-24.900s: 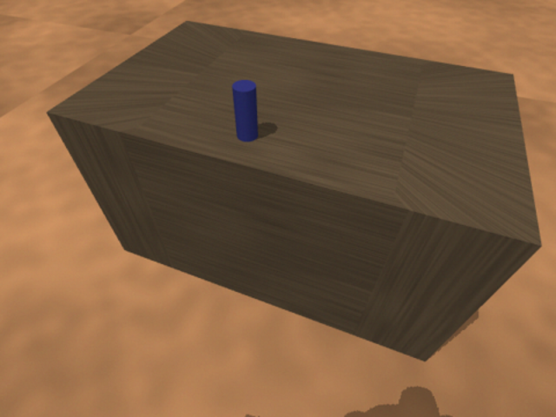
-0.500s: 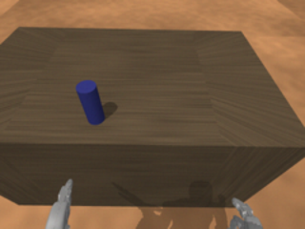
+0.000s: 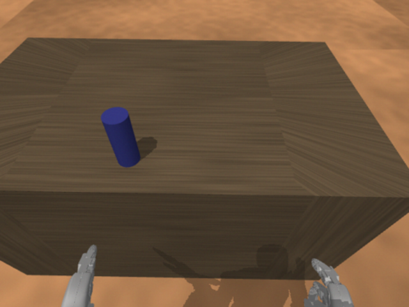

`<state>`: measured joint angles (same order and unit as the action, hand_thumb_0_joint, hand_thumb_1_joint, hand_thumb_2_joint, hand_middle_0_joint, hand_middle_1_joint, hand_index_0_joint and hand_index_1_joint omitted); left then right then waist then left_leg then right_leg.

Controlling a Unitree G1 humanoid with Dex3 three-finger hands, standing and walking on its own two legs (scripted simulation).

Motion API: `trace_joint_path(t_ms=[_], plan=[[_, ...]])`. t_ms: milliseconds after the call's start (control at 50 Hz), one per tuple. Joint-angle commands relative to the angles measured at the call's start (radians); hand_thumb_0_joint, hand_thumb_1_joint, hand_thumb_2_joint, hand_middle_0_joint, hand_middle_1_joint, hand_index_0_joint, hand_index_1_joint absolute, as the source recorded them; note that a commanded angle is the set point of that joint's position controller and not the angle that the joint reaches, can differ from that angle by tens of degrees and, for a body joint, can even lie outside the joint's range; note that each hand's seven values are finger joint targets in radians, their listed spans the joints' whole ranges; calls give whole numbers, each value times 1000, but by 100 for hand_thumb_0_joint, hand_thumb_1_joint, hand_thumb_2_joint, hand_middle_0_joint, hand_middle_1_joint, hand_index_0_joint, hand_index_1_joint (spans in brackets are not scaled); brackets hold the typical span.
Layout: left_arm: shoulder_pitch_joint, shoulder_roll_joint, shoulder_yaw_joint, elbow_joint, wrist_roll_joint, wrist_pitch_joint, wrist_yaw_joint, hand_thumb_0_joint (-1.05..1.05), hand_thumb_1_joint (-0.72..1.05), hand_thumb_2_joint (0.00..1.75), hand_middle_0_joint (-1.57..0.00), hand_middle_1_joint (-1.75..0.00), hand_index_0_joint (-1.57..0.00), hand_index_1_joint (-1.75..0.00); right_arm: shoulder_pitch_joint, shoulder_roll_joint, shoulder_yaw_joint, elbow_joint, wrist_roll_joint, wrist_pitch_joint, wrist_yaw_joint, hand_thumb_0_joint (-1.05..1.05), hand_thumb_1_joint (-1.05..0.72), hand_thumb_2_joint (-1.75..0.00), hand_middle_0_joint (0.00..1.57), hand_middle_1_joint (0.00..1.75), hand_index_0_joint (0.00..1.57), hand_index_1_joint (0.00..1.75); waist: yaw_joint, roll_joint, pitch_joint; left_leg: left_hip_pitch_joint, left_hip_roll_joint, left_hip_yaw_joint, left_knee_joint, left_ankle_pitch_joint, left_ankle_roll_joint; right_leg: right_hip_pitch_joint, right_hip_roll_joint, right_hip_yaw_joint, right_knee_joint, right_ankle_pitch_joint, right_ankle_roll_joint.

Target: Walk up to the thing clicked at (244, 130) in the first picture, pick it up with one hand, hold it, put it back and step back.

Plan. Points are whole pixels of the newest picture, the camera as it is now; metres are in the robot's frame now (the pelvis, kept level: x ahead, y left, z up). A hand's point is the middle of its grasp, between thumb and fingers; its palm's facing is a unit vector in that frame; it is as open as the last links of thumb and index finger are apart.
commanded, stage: home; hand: left
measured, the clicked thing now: (122, 139) +0.48 +0.21 +0.05
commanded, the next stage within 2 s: stand in 1.56 s
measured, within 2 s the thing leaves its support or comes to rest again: neither
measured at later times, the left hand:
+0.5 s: hand (112, 301) +0.16 +0.18 -0.05, palm faces +0.10 -0.95 -0.28, open 17.6 cm
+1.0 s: hand (109, 303) +0.16 +0.18 -0.05, palm faces +0.10 -0.95 -0.28, open 17.6 cm
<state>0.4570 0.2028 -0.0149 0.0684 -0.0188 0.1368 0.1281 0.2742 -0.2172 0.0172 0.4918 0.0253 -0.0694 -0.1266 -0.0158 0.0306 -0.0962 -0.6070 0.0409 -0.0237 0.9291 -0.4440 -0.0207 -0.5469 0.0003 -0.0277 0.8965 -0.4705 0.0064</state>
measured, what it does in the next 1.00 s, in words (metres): stands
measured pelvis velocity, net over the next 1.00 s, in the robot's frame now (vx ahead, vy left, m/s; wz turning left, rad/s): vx -0.01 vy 0.00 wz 0.00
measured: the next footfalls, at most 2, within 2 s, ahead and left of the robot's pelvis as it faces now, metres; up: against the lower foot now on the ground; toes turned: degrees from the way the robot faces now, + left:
none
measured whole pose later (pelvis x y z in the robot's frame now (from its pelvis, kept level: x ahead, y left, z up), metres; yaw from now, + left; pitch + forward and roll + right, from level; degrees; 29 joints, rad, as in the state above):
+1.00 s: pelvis -0.01 +0.00 +0.00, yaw +0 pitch +7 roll -2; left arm 0.47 0.21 -0.02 0.01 -0.02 0.20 0.13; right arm 0.29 -0.21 0.03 0.50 0.02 -0.12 -0.16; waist -0.02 0.04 -0.10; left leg -0.64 0.04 -0.03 0.96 -0.44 -0.02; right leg -0.57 0.00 -0.03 0.92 -0.47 0.01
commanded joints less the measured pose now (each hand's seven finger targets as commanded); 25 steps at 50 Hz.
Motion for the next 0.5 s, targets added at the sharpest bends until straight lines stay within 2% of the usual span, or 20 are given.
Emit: trace_joint_path(t_ms=[0,20,40,80,120,140,200,220,240,280,320,360,400,440,480], plan=[[-23,94,56,-190,5,-32,14,0,-59,3,-4,-5,-4,-5,-58,-117,-52,-154,-5,-63,-13,0,-90,-90,20,30,20,30,-8,-5,-78,94,-24,26,-142,201,25,11,21,-26,-152,217,-12],[-50,114,69,-231,4,-33,14,0,-58,4,-5,-5,-5,-5,-54,-117,-52,-153,-5,-65,-13,0,-90,-90,20,30,20,30,-6,4,-93,99,-26,27,-139,198,26,18,19,-24,-155,216,-12],[-48,115,70,-216,4,-29,15,0,-59,3,-4,-5,-4,-5,-58,-119,-52,-154,-3,-67,-15,0,-90,-90,20,30,20,30,-7,-11,-69,89,-26,29,-143,174,26,4,19,-25,-157,191,-12],[-8,84,48,-186,4,-20,10,0,-59,3,-4,-5,-4,-5,-60,-116,-49,-156,-7,-72,-13,0,-90,-90,20,30,20,30,-10,-19,-71,76,-28,27,-142,155,28,3,20,-25,-159,176,-11],[-14,87,53,-190,4,-15,10,0,-57,5,-5,-5,-5,-5,-61,-117,-48,-158,-5,-76,-14,0,-90,-90,20,30,20,30,-12,-16,-76,84,-27,24,-142,149,29,-1,20,-24,-158,168,-11],[-36,123,78,-253,5,-19,13,0,-56,5,-5,-5,-5,-5,-61,-115,-51,-162,-5,-76,-18,0,-90,-90,20,30,20,30,2,-8,-119,87,-30,26,-134,174,29,25,18,-22,-158,191,-12],[-5,97,53,-215,6,-8,10,0,-58,4,-5,-5,-5,-5,-55,-112,-48,-161,-8,-81,-22,0,-90,-90,20,30,20,30,-12,-43,-93,80,-34,33,-114,186,35,10,14,-15,-164,217,-3],[-15,101,60,-228,4,-6,10,0,-57,4,-5,-5,-5,-5,-59,-112,-48,-163,-7,-82,-24,0,-90,-90,20,30,20,30,-14,-40,-98,76,-35,35,-110,181,36,8,12,-12,-166,216,-4],[12,75,40,-182,6,0,7,0,-58,4,-5,-5,-5,-5,-57,-111,-45,-156,-9,-84,-24,0,-90,-90,20,30,20,30,-17,-42,-85,75,-32,32,-116,175,35,4,14,-16,-160,206,-4],[-28,120,78,-256,6,-6,14,0,-56,5,-5,-5,-5,-5,-54,-114,-49,-155,-7,-84,-26,0,-90,-90,20,30,20,30,3,-3,-124,85,-32,31,-119,189,30,23,15,-17,-147,211,-11],[2,91,54,-200,8,4,13,0,-57,4,-5,-5,-5,-5,-58,-115,-48,-156,-9,-87,-25,0,-90,-90,20,30,20,30,-3,4,-90,76,-27,25,-133,168,25,0,23,-26,-141,183,-14],[-16,90,55,-218,6,3,13,0,-58,4,-5,-5,-5,-5,-63,-115,-47,-164,-9,-87,-27,0,-90,-90,20,30,20,30,-8,-5,-87,67,-26,21,-133,150,27,0,22,-27,-150,168,-14],[-45,133,85,-275,9,-2,19,0,-57,5,-5,-5,-5,-5,-52,-116,-51,-154,-8,-90,-32,0,-90,-90,20,30,20,30,3,3,-133,93,-26,21,-130,175,27,18,22,-23,-142,189,-14],[11,83,47,-196,7,9,12,0,-59,4,-5,-5,-5,-5,-55,-109,-44,-156,-10,-91,-32,0,-90,-90,20,30,20,30,-10,-21,-78,72,-27,26,-124,175,29,1,22,-25,-148,193,-9],[4,81,48,-198,7,9,13,0,-59,3,-4,-5,-4,-5,-55,-109,-46,-155,-11,-93,-33,0,-90,-90,20,30,20,30,-5,-15,-79,66,-28,28,-118,176,28,1,20,-23,-148,196,-9]])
